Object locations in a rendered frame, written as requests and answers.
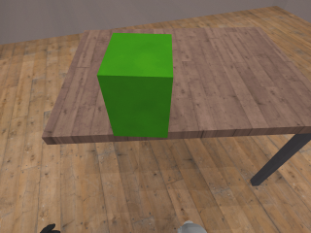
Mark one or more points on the robot left hand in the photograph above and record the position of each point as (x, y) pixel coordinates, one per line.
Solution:
(49, 229)

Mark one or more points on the table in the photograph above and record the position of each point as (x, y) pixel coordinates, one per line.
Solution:
(227, 82)

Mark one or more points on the carton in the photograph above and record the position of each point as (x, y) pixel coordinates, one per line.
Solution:
(136, 80)

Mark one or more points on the robot right thigh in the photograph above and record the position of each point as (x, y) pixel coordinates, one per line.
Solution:
(191, 228)

